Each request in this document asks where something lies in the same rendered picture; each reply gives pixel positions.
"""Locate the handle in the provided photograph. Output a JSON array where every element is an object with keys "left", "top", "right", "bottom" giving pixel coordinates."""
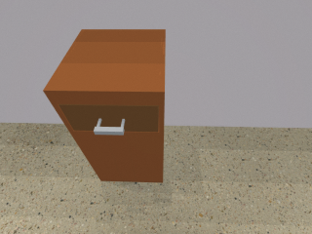
[{"left": 94, "top": 118, "right": 125, "bottom": 136}]

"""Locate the cabinet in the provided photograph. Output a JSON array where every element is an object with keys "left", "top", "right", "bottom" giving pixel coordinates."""
[{"left": 43, "top": 29, "right": 166, "bottom": 183}]

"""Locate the drawer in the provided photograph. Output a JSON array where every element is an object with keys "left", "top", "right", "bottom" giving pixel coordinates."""
[{"left": 59, "top": 104, "right": 159, "bottom": 133}]

